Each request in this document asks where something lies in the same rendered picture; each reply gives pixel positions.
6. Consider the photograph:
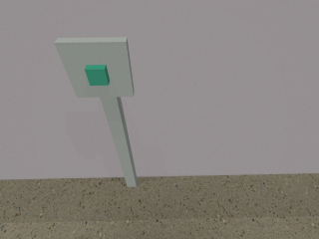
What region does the button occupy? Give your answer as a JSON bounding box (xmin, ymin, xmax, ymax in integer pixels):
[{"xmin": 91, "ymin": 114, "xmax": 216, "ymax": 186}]
[{"xmin": 85, "ymin": 65, "xmax": 110, "ymax": 86}]

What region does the panel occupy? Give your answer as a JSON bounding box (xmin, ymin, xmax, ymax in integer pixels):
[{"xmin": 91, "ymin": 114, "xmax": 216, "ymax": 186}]
[{"xmin": 54, "ymin": 37, "xmax": 138, "ymax": 187}]

